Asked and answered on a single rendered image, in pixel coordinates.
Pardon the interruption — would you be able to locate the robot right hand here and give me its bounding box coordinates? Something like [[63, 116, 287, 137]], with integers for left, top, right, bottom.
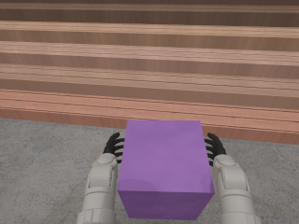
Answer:
[[204, 133, 226, 167]]

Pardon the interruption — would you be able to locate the carton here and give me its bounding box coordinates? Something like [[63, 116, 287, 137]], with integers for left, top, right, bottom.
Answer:
[[117, 119, 216, 220]]

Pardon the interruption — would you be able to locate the robot left hand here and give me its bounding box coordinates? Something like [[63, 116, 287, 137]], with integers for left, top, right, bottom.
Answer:
[[103, 133, 125, 164]]

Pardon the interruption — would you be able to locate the left robot forearm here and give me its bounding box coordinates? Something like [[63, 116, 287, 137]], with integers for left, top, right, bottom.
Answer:
[[76, 153, 118, 224]]

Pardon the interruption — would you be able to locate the right robot forearm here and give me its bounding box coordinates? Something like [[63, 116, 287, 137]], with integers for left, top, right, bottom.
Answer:
[[213, 154, 263, 224]]

